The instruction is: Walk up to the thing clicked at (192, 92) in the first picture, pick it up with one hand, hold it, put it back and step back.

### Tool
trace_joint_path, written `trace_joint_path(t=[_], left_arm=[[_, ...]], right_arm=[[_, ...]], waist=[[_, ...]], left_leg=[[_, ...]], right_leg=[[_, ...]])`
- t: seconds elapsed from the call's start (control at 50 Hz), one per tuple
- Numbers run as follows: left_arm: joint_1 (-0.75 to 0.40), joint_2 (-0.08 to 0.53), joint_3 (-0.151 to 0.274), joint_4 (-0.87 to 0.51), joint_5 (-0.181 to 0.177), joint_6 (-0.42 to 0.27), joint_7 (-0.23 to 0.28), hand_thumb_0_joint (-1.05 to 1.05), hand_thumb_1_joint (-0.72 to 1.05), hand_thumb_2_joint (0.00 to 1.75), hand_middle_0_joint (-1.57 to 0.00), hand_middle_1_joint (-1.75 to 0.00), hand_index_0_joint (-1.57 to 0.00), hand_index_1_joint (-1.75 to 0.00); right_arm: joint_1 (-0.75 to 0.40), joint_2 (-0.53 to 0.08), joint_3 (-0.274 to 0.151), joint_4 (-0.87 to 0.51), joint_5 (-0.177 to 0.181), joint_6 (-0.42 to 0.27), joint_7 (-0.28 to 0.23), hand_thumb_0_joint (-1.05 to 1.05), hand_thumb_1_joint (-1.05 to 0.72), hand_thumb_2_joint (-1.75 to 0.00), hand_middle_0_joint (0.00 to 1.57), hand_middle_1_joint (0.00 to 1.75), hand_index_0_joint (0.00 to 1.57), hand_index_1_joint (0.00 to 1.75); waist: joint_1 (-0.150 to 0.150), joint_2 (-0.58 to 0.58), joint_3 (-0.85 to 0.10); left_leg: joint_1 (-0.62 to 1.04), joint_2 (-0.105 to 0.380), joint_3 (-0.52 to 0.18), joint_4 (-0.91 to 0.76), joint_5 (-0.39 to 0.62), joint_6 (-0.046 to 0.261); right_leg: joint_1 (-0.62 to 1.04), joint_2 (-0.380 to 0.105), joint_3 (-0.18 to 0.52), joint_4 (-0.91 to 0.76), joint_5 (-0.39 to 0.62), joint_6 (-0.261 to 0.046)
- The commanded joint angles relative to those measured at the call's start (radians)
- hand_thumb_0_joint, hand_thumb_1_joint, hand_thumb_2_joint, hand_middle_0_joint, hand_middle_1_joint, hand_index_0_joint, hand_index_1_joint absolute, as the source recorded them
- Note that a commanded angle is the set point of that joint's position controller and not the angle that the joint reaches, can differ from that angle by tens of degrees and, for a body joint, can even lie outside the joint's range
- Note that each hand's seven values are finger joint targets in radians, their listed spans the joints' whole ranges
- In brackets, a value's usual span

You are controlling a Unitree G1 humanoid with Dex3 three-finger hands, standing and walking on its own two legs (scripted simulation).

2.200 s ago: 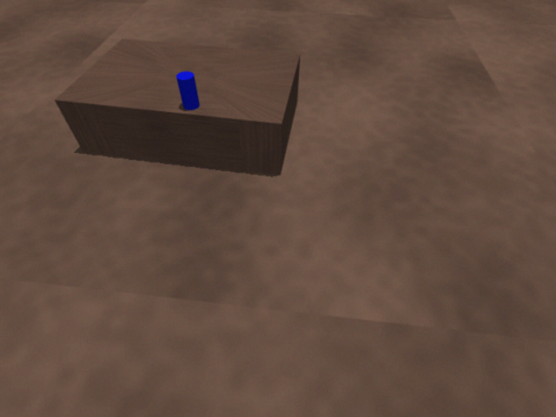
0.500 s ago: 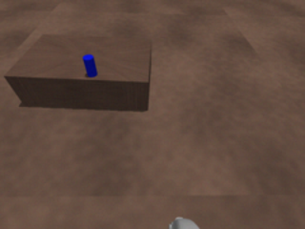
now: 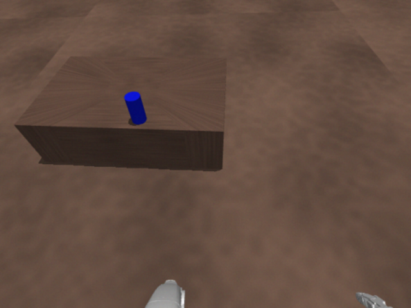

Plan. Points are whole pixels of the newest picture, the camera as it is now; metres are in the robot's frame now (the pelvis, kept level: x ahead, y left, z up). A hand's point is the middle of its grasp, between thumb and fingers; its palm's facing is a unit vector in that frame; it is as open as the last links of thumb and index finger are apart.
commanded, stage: walk up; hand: left
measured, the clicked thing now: (136, 108) +1.06 +0.46 -0.36
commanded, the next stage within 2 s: none
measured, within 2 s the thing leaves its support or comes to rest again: neither
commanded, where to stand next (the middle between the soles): +0.66 +0.28 m, yaw -4 degrees
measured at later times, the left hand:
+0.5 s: hand (75, 221) +0.32 +0.38 -0.12, palm faces -0.11 -0.90 -0.43, open 7.4 cm
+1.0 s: hand (63, 189) +0.41 +0.45 -0.12, palm faces -0.01 -0.88 -0.47, open 7.4 cm
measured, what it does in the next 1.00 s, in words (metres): walks ahead: left foot, then right foot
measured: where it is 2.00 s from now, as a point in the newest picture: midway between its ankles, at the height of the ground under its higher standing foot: (162, 222)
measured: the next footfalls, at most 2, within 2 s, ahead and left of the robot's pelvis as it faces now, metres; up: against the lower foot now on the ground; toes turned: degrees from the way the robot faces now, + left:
left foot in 0.08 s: +0.20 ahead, +0.18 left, +0.00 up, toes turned +6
right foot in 0.56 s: +0.39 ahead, +0.01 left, +0.00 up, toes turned -7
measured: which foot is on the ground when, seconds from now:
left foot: up 0.00-0.06, down 0.08-0.58, up 0.60-1.00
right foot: down 0.00-0.12, up 0.14-0.54, down 0.56-1.00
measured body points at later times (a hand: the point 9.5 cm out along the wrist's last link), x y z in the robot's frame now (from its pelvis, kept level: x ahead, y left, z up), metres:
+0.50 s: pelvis +0.22 +0.10 +0.00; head +0.24 +0.08 +0.45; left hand +0.33 +0.42 -0.09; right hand +0.22 -0.21 -0.12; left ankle +0.16 +0.18 -0.73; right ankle +0.34 -0.01 -0.71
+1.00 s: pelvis +0.38 +0.16 +0.00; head +0.41 +0.14 +0.45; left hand +0.41 +0.49 -0.09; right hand +0.47 -0.18 -0.12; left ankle +0.49 +0.32 -0.71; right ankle +0.35 +0.02 -0.73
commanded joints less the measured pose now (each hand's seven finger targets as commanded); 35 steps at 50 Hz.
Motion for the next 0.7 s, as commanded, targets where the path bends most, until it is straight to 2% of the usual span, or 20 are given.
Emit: trace_joint_path(t=[0.0, 0.04, 0.06, 0.08, 0.1, 0.12, 0.14, 0.16, 0.2, 0.24, 0.34, 0.46, 0.48, 0.52, 0.54, 0.56, 0.58, 0.6, 0.64, 0.68], left_arm=[[-0.066, 0.339, 0.093, -0.081, 0.0, -0.028, 0.023, 0.0, 0.9, 0.9, -0.2, -0.3, -0.2, -0.3], [-0.109, 0.344, 0.093, -0.09, 0.001, -0.02, 0.026, 0.0, 0.9, 0.9, -0.2, -0.3, -0.2, -0.3], [-0.07, 0.295, 0.077, -0.092, 0.007, -0.017, 0.027, 0.0, 0.9, 0.9, -0.2, -0.3, -0.2, -0.3], [-0.003, 0.214, 0.051, -0.085, -0.001, -0.015, 0.026, 0.0, 0.9, 0.9, -0.2, -0.3, -0.2, -0.3], [0.049, 0.149, 0.029, -0.097, -0.017, -0.008, 0.027, 0.0, 0.9, 0.9, -0.2, -0.3, -0.2, -0.3], [0.038, 0.241, 0.051, -0.07, -0.02, 0.002, 0.047, 0.0, 0.9, 0.9, -0.2, -0.3, -0.2, -0.3], [-0.004, 0.272, 0.05, -0.061, -0.016, 0.004, 0.049, 0.0, 0.9, 0.9, -0.2, -0.3, -0.2, -0.3], [-0.021, 0.281, 0.049, -0.05, -0.023, 0.005, 0.043, 0.0, 0.9, 0.9, -0.2, -0.3, -0.2, -0.3], [0.036, 0.26, 0.058, -0.01, -0.036, 0.012, 0.026, 0.0, 0.9, 0.9, -0.2, -0.3, -0.2, -0.3], [0.057, 0.238, 0.06, 0.002, -0.033, 0.026, 0.021, 0.0, 0.9, 0.9, -0.2, -0.3, -0.2, -0.3], [-0.062, 0.202, 0.051, -0.052, -0.018, 0.037, 0.008, 0.0, 0.9, 0.9, -0.2, -0.3, -0.2, -0.3], [-0.137, 0.17, 0.057, -0.082, -0.016, 0.027, 0.0, 0.0, 0.9, 0.9, -0.2, -0.3, -0.2, -0.3], [-0.116, 0.169, 0.06, -0.079, -0.017, 0.024, 0.003, 0.0, 0.9, 0.9, -0.2, -0.3, -0.2, -0.3], [0.025, 0.196, 0.078, -0.044, -0.011, 0.015, 0.02, 0.0, 0.9, 0.9, -0.2, -0.3, -0.2, -0.3], [0.126, 0.245, 0.1, -0.023, -0.004, 0.007, 0.032, 0.0, 0.9, 0.9, -0.2, -0.3, -0.2, -0.3], [0.175, 0.325, 0.123, -0.033, -0.001, 0.003, 0.044, 0.0, 0.9, 0.9, -0.2, -0.3, -0.2, -0.3], [0.13, 0.342, 0.121, -0.053, -0.006, 0.009, 0.05, 0.0, 0.9, 0.9, -0.2, -0.3, -0.2, -0.3], [0.071, 0.343, 0.117, -0.067, -0.024, 0.013, 0.056, 0.0, 0.9, 0.9, -0.2, -0.3, -0.2, -0.3], [0.001, 0.285, 0.097, -0.091, -0.023, 0.007, 0.056, 0.0, 0.9, 0.9, -0.2, -0.3, -0.2, -0.3], [-0.047, 0.259, 0.087, -0.094, -0.018, -0.004, 0.053, 0.0, 0.9, 0.9, -0.2, -0.3, -0.2, -0.3]], right_arm=[[-0.035, -0.138, -0.057, -0.075, -0.003, -0.033, 0.013, 0.0, -0.9, -0.9, 0.2, 0.3, 0.2, 0.3], [0.099, -0.156, -0.077, -0.031, -0.005, -0.031, 0.01, 0.0, -0.9, -0.9, 0.2, 0.3, 0.2, 0.3], [0.214, -0.202, -0.097, 0.012, -0.008, -0.036, 0.0, 0.0, -0.9, -0.9, 0.2, 0.3, 0.2, 0.3], [0.326, -0.265, -0.119, 0.033, -0.018, -0.041, -0.016, 0.0, -0.9, -0.9, 0.2, 0.3, 0.2, 0.3], [0.276, -0.32, -0.118, -0.008, -0.014, -0.051, -0.027, 0.0, -0.9, -0.9, 0.2, 0.3, 0.2, 0.3], [0.199, -0.34, -0.12, -0.026, 0.023, -0.049, -0.034, 0.0, -0.9, -0.9, 0.2, 0.3, 0.2, 0.3], [0.147, -0.313, -0.114, -0.041, 0.03, -0.042, -0.038, 0.0, -0.9, -0.9, 0.2, 0.3, 0.2, 0.3], [0.097, -0.262, -0.095, -0.059, 0.027, -0.044, -0.045, 0.0, -0.9, -0.9, 0.2, 0.3, 0.2, 0.3], [0.059, -0.195, -0.063, -0.067, 0.023, -0.058, -0.049, 0.0, -0.9, -0.9, 0.2, 0.3, 0.2, 0.3], [0.079, -0.189, -0.054, -0.065, 0.023, -0.072, -0.051, 0.0, -0.9, -0.9, 0.2, 0.3, 0.2, 0.3], [0.11, -0.176, -0.049, -0.084, 0.01, -0.072, -0.052, 0.0, -0.9, -0.9, 0.2, 0.3, 0.2, 0.3], [0.134, -0.164, -0.042, -0.104, -0.002, -0.052, -0.05, 0.0, -0.9, -0.9, 0.2, 0.3, 0.2, 0.3], [0.139, -0.165, -0.042, -0.106, -0.002, -0.048, -0.052, 0.0, -0.9, -0.9, 0.2, 0.3, 0.2, 0.3], [0.129, -0.152, -0.037, -0.125, 0.008, -0.043, -0.056, 0.0, -0.9, -0.9, 0.2, 0.3, 0.2, 0.3], [0.151, -0.115, -0.022, -0.135, 0.011, -0.044, -0.054, 0.0, -0.9, -0.9, 0.2, 0.3, 0.2, 0.3], [0.213, -0.069, -0.004, -0.144, 0.009, -0.044, -0.051, 0.0, -0.9, -0.9, 0.2, 0.3, 0.2, 0.3], [0.224, -0.152, -0.019, -0.123, 0.006, -0.026, -0.057, 0.0, -0.9, -0.9, 0.2, 0.3, 0.2, 0.3], [0.204, -0.193, -0.029, -0.103, -0.001, -0.012, -0.067, 0.0, -0.9, -0.9, 0.2, 0.3, 0.2, 0.3], [0.167, -0.183, -0.031, -0.073, 0.01, -0.011, -0.06, 0.0, -0.9, -0.9, 0.2, 0.3, 0.2, 0.3], [0.201, -0.157, -0.023, -0.049, 0.019, -0.002, -0.047, 0.0, -0.9, -0.9, 0.2, 0.3, 0.2, 0.3]], waist=[[-0.039, -0.216, -0.026], [-0.128, -0.155, -0.084], [-0.176, -0.006, -0.16], [-0.232, 0.2, -0.191], [-0.18, 0.365, -0.163], [-0.151, 0.253, -0.162], [-0.135, 0.194, -0.118], [-0.107, 0.095, -0.07], [-0.057, 0.072, -0.033], [-0.045, 0.087, -0.036], [-0.069, 0.069, 0.02], [-0.075, -0.008, 0.022], [-0.065, -0.022, 0.0], [0.015, -0.124, -0.119], [0.066, -0.22, -0.191], [0.061, -0.387, -0.262], [0.056, -0.254, -0.236], [0.038, -0.206, -0.178], [0.004, -0.12, -0.042], [-0.038, -0.145, 0.016]], left_leg=[[0.244, -0.007, 0.08, -0.135, 0.103, 0.02], [0.447, -0.047, 0.121, -0.185, 0.095, 0.037], [0.607, -0.085, 0.108, -0.209, 0.025, 0.065], [0.706, -0.002, -0.049, -0.324, -0.177, 0.115], [0.721, 0.212, -0.465, -0.486, -0.284, 0.148], [0.654, 0.272, -0.577, -0.564, -0.344, 0.207], [0.566, 0.273, -0.535, -0.568, -0.344, 0.24], [0.467, 0.206, -0.344, -0.546, -0.193, 0.184], [0.386, 0.116, -0.139, -0.517, 0.052, 0.112], [0.374, 0.095, -0.084, -0.521, 0.191, 0.117], [0.408, 0.093, -0.021, -0.578, 0.172, 0.185], [0.376, 0.084, 0.019, -0.491, 0.306, 0.163], [0.397, 0.083, 0.018, -0.441, 0.363, 0.154], [0.407, 0.033, 0.072, -0.19, 0.484, 0.112], [0.297, -0.034, 0.102, 0.03, 0.341, 0.076], [0.057, -0.137, 0.104, 0.225, -0.199, 0.04], [-0.093, -0.159, -0.013, 0.343, -0.34, 0.019], [-0.095, -0.106, -0.056, 0.411, -0.327, 0.027], [-0.049, -0.093, -0.122, 0.415, -0.212, 0.033], [0.004, -0.084, -0.101, 0.337, -0.113, 0.028]], right_leg=[[-0.2, -0.195, 0.073, -0.114, 0.25, -0.195], [-0.27, -0.193, 0.059, 0.029, 0.23, -0.174], [-0.312, -0.133, 0.021, 0.278, 0.282, -0.147], [-0.44, -0.035, -0.017, 0.596, 0.175, -0.105], [-0.642, 0.099, 0.053, 0.757, -0.224, -0.075], [-0.628, 0.051, 0.115, 0.815, -0.203, -0.098], [-0.634, 0.017, 0.131, 0.844, -0.152, -0.102], [-0.585, -0.009, 0.169, 0.794, -0.074, -0.098], [-0.491, -0.036, 0.155, 0.672, 0.016, -0.085], [-0.44, -0.032, 0.118, 0.628, 0.062, -0.059], [-0.472, -0.035, 0.043, 0.381, 0.094, -0.035], [-0.287, -0.002, -0.024, 0.158, 0.185, -0.064], [-0.238, 0.013, -0.03, 0.132, 0.176, -0.071], [-0.01, 0.037, -0.038, -0.011, 0.224, -0.093], [0.164, -0.029, 0.066, -0.065, 0.175, -0.115], [0.363, -0.302, 0.46, -0.075, 0.185, -0.198], [0.346, -0.415, 0.709, -0.13, 0.061, -0.303], [0.221, -0.446, 0.742, -0.165, -0.092, -0.349], [0.028, -0.331, 0.506, -0.22, -0.037, -0.265], [-0.085, -0.224, 0.288, -0.219, 0.084, -0.192]])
